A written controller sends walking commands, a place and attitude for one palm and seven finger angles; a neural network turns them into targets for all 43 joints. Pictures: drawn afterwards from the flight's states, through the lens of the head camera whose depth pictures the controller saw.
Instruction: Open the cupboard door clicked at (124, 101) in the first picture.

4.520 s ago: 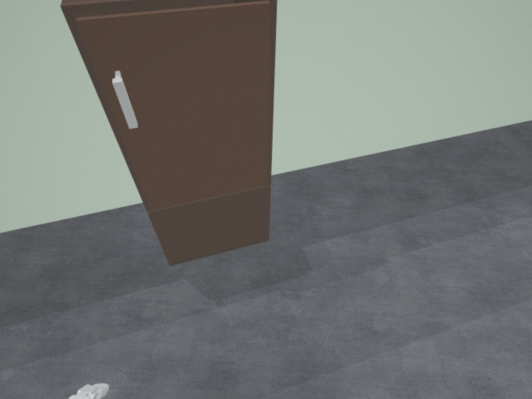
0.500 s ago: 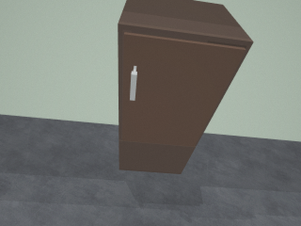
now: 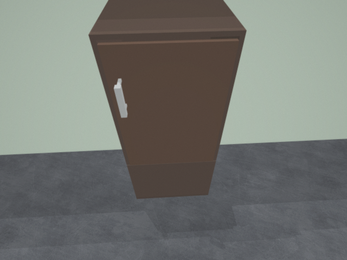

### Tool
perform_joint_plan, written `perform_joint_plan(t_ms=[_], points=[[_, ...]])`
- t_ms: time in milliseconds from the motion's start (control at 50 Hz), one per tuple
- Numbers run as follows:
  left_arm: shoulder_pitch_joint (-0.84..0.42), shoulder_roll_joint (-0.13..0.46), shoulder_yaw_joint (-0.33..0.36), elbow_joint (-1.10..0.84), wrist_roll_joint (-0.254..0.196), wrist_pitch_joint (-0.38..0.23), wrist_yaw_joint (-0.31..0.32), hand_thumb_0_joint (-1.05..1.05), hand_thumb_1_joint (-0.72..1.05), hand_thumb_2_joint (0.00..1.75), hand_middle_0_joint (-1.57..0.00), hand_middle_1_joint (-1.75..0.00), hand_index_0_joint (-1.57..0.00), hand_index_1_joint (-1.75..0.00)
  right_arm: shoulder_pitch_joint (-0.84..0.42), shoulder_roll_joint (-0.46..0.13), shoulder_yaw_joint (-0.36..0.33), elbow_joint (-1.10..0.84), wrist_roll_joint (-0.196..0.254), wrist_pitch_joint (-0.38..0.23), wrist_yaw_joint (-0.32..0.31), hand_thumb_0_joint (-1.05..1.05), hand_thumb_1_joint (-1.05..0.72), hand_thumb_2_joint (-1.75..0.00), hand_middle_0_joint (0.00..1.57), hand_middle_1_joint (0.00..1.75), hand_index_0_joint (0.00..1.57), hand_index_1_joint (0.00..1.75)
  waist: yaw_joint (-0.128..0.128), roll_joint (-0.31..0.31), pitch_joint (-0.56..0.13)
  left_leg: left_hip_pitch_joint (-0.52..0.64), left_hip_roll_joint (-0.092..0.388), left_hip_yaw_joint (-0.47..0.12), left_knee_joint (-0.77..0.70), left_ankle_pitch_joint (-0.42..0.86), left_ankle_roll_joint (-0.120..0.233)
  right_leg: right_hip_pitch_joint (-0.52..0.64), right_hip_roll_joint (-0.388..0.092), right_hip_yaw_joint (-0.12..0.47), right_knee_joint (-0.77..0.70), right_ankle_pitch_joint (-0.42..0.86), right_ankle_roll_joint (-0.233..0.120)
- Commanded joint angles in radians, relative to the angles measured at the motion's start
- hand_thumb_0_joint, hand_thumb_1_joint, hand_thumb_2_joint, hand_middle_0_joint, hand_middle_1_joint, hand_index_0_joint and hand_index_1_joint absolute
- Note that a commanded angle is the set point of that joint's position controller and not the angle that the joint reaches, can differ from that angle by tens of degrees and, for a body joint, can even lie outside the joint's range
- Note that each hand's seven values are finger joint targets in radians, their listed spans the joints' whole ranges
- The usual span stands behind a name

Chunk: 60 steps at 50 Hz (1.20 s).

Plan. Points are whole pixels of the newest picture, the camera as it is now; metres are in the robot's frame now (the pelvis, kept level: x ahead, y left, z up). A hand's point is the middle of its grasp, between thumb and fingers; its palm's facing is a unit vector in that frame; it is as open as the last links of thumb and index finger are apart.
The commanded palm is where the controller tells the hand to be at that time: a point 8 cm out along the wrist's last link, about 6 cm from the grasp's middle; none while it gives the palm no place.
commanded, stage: come to a stop and stand still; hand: left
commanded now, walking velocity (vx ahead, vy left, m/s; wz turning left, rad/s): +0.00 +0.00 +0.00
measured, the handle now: (121, 98) +0.59 +0.19 +0.05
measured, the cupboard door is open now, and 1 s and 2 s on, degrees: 0 0 0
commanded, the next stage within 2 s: look again from close up in 0.34 s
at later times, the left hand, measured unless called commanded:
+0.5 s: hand out of the picture -0.03 +0.12 -0.18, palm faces +0.07 -0.99 -0.14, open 7.3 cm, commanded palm none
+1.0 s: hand out of the picture +0.05 +0.21 -0.18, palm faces +0.00 -0.97 -0.24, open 7.4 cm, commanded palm none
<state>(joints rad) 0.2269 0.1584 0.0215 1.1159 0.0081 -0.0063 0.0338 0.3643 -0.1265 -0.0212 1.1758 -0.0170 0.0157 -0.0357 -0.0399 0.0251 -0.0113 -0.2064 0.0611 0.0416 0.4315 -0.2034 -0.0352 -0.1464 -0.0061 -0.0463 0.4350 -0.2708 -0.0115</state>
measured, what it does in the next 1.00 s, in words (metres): stands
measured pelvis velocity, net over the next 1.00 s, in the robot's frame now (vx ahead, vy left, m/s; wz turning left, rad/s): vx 0.01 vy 0.02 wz -0.02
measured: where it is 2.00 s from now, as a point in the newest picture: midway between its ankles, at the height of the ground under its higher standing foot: outside the picture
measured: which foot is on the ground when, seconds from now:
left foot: down 0.00-1.00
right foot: down 0.00-1.00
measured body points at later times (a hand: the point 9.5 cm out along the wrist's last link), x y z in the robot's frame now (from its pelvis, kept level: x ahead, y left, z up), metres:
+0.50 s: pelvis +0.01 -0.02 +0.00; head +0.03 -0.03 +0.45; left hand -0.03 +0.17 -0.16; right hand +0.02 -0.25 -0.16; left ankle +0.01 +0.14 -0.73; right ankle -0.02 -0.11 -0.74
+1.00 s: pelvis +0.01 +0.02 +0.00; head +0.03 +0.02 +0.45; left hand +0.05 +0.27 -0.16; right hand +0.03 -0.20 -0.16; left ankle +0.00 +0.12 -0.74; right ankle -0.02 -0.11 -0.74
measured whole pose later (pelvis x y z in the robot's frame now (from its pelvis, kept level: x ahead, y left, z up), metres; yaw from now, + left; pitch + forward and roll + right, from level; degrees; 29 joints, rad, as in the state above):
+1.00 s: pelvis +0.01 +0.02 +0.00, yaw -1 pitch +0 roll +0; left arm 0.25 0.20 0.01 1.06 0.02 -0.01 0.03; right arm 0.27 -0.17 0.01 1.07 -0.02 -0.02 -0.03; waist 0.00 -0.01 0.02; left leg -0.20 -0.01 0.07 0.48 -0.28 0.03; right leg -0.18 -0.04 -0.01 0.50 -0.32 0.02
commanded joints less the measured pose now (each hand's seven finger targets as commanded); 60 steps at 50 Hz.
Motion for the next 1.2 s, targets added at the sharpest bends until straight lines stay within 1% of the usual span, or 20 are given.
perform_joint_plan(t_ms=[0,400,420,440,460,500,520,580,620,700,940,980,1000,1020,1040,1060,1080,1100,1120,1180], points=[[0.076,0.073,0.001,-0.007,-0.004,-0.008,0.000,0.00,0.90,0.90,-0.20,-0.30,-0.20,-0.30,0.042,-0.051,-0.005,-0.021,-0.001,-0.017,0.000,0.00,-0.90,-0.90,0.20,0.30,0.20,0.30,0.022,-0.112,0.145,0.012,0.033,-0.021,-0.043,0.063,0.021,-0.132,-0.120,0.122,-0.171,0.045,-0.030],[0.154,0.050,0.005,0.017,0.000,-0.014,0.005,0.00,0.90,0.90,-0.20,-0.30,-0.20,-0.30,-0.036,-0.067,-0.004,-0.036,0.007,-0.017,-0.014,0.00,-0.90,-0.90,0.20,0.30,0.20,0.30,0.033,-0.022,0.087,0.085,0.051,-0.013,-0.033,0.130,0.016,-0.072,-0.097,0.105,-0.140,0.235,-0.024],[0.261,0.088,0.012,0.043,0.017,-0.050,0.046,0.00,0.90,0.90,-0.20,-0.30,-0.20,-0.30,-0.159,-0.100,-0.006,-0.117,0.014,-0.036,0.003,0.00,-0.90,-0.90,0.20,0.30,0.20,0.30,0.092,-0.108,0.125,-0.094,0.030,0.026,0.224,-0.030,-0.007,-0.045,-0.187,0.225,-0.125,0.778,0.069],[0.239,0.120,0.012,-0.005,0.021,-0.061,0.041,0.00,0.90,0.90,-0.20,-0.30,-0.20,-0.30,-0.103,-0.049,-0.005,-0.163,0.010,-0.022,0.008,0.00,-0.90,-0.90,0.20,0.30,0.20,0.30,0.033,-0.094,0.064,-0.125,-0.004,-0.040,0.277,-0.165,0.024,-0.003,-0.232,0.226,-0.095,0.809,0.040],[0.198,0.124,0.016,-0.018,0.020,-0.062,0.034,0.00,0.90,0.90,-0.20,-0.30,-0.20,-0.30,-0.101,-0.045,-0.007,-0.159,0.006,-0.014,0.012,0.00,-0.90,-0.90,0.20,0.30,0.20,0.30,0.034,-0.030,0.056,-0.103,0.010,-0.025,0.276,-0.165,0.039,-0.015,-0.241,0.200,-0.100,0.703,-0.007],[0.159,0.096,0.007,-0.038,0.024,-0.057,0.025,0.00,0.90,0.90,-0.20,-0.30,-0.20,-0.30,-0.059,-0.038,-0.004,-0.160,0.008,-0.026,0.015,0.00,-0.90,-0.90,0.20,0.30,0.20,0.30,0.016,-0.085,0.016,-0.060,-0.011,0.002,0.186,-0.130,0.029,-0.030,-0.178,0.143,-0.076,0.453,-0.088],[0.149,0.089,0.007,-0.048,0.021,-0.054,0.025,0.00,0.90,0.90,-0.20,-0.30,-0.20,-0.30,-0.035,-0.044,-0.003,-0.158,0.008,-0.034,0.014,0.00,-0.90,-0.90,0.20,0.30,0.20,0.30,0.007,-0.108,-0.013,-0.011,-0.014,-0.004,0.099,-0.071,0.031,-0.027,-0.158,0.129,-0.044,0.399,-0.084],[0.164,0.041,-0.002,-0.055,0.008,-0.038,0.021,0.00,0.90,0.90,-0.20,-0.30,-0.20,-0.30,-0.010,-0.106,-0.002,-0.152,-0.001,-0.056,0.006,0.00,-0.90,-0.90,0.20,0.30,0.20,0.30,0.031,0.023,-0.007,0.022,0.071,-0.084,0.033,0.196,0.071,-0.072,-0.071,0.079,0.025,0.169,-0.036],[0.160,0.047,-0.001,-0.050,0.011,-0.029,0.019,0.00,0.90,0.90,-0.20,-0.30,-0.20,-0.30,-0.027,-0.109,0.000,-0.150,-0.001,-0.057,-0.001,0.00,-0.90,-0.90,0.20,0.30,0.20,0.30,0.039,0.084,0.012,0.010,0.074,-0.090,0.026,0.272,0.080,-0.057,-0.064,0.063,0.040,0.147,-0.032],[0.148,0.070,-0.003,-0.056,0.012,-0.018,0.012,0.00,0.90,0.90,-0.20,-0.30,-0.20,-0.30,-0.054,-0.124,0.006,-0.162,0.000,-0.054,-0.003,0.00,-0.90,-0.90,0.20,0.30,0.20,0.30,0.050,0.019,0.087,-0.036,0.063,-0.096,-0.010,0.189,0.086,-0.072,-0.063,0.071,0.022,0.110,-0.024],[0.089,0.126,-0.003,-0.079,0.009,-0.009,0.002,0.00,0.90,0.90,-0.20,-0.30,-0.20,-0.30,-0.067,-0.165,0.010,-0.152,0.000,-0.057,0.003,0.00,-0.90,-0.90,0.20,0.30,0.20,0.30,0.053,-0.019,0.057,-0.017,0.052,-0.096,-0.066,0.121,0.089,-0.049,-0.082,0.076,0.006,0.105,-0.014],[0.084,0.132,-0.001,-0.080,0.009,-0.010,0.003,0.00,0.90,0.90,-0.20,-0.30,-0.20,-0.30,-0.066,-0.166,0.008,-0.146,0.001,-0.059,0.002,0.00,-0.90,-0.90,0.20,0.30,0.20,0.30,0.053,-0.019,0.040,-0.003,0.051,-0.092,-0.061,0.157,0.089,-0.037,-0.085,0.075,0.010,0.132,-0.014],[0.138,0.120,-0.013,-0.056,0.015,-0.019,0.042,0.00,0.90,0.90,-0.20,-0.30,-0.20,-0.30,-0.126,-0.196,0.005,-0.198,0.016,-0.051,0.012,0.00,-0.90,-0.90,0.20,0.30,0.20,0.30,0.066,-0.055,0.094,-0.039,0.075,-0.058,0.112,0.302,0.056,-0.092,-0.123,0.115,-0.019,0.309,-0.001],[-0.633,0.431,0.233,-1.639,-0.151,-0.230,0.051,0.00,0.88,0.89,-0.20,-0.32,-0.20,-0.32,-0.098,-0.324,-0.043,-0.521,0.058,-0.204,-0.015,0.00,-0.90,-0.90,0.20,0.30,0.20,0.30,-0.044,0.148,-0.438,0.244,-0.034,-0.083,0.031,0.478,0.035,-0.051,-0.022,0.004,0.082,0.416,-0.032],[-0.083,0.337,0.178,-1.345,-0.069,-0.175,0.070,0.00,0.85,0.88,-0.20,-0.33,-0.20,-0.33,-0.161,-0.226,0.002,-0.473,0.038,-0.306,-0.052,0.00,-0.90,-0.90,0.20,0.30,0.20,0.30,0.058,0.273,-0.403,0.376,0.028,-0.089,0.004,0.638,0.031,-0.124,0.001,-0.008,0.173,0.160,-0.034],[-0.050,0.268,0.148,-1.253,-0.091,-0.129,0.118,0.00,0.83,0.87,-0.21,-0.34,-0.21,-0.34,-0.163,-0.213,-0.008,-0.400,0.045,-0.331,-0.058,0.00,-0.90,-0.90,0.20,0.30,0.20,0.30,0.031,0.217,-0.345,0.244,0.007,-0.070,0.006,0.535,-0.006,-0.158,0.003,-0.037,0.188,0.038,-0.022],[0.260,-0.029,-0.011,-1.030,-0.128,-0.038,0.101,0.00,0.81,0.86,-0.21,-0.36,-0.21,-0.36,-0.129,-0.169,-0.012,-0.385,0.062,-0.321,-0.046,0.00,-0.90,-0.90,0.20,0.30,0.20,0.30,0.008,0.113,-0.195,0.164,0.009,-0.077,-0.007,0.445,0.009,-0.235,0.001,-0.048,0.163,-0.014,-0.003],[0.044,0.036,0.039,-1.203,-0.156,-0.075,0.085,0.00,0.78,0.85,-0.21,-0.37,-0.21,-0.37,-0.152,-0.217,-0.030,-0.468,0.055,-0.328,-0.036,0.00,-0.90,-0.90,0.20,0.30,0.20,0.30,0.002,0.063,-0.067,0.041,-0.008,-0.092,0.026,0.318,0.020,-0.236,-0.008,-0.049,0.135,0.032,-0.001],[0.052,0.105,0.115,-1.166,-0.147,-0.125,0.063,0.00,0.76,0.84,-0.21,-0.39,-0.21,-0.39,-0.158,-0.239,-0.051,-0.485,0.044,-0.332,-0.035,0.00,-0.90,-0.90,0.20,0.30,0.20,0.30,-0.007,0.007,-0.053,-0.024,-0.026,-0.079,0.077,0.189,0.025,-0.267,-0.001,-0.057,0.101,0.044,-0.006],[0.347,0.068,0.200,-0.900,-0.175,-0.291,-0.055,0.00,0.69,0.81,-0.22,-0.43,-0.22,-0.43,-0.182,-0.232,-0.063,-0.554,0.025,-0.315,-0.013,0.00,-0.90,-0.90,0.20,0.30,0.20,0.30,0.066,-0.216,-0.006,-0.251,-0.054,-0.059,0.211,0.106,0.023,-0.368,0.020,-0.096,0.211,0.052,-0.012]])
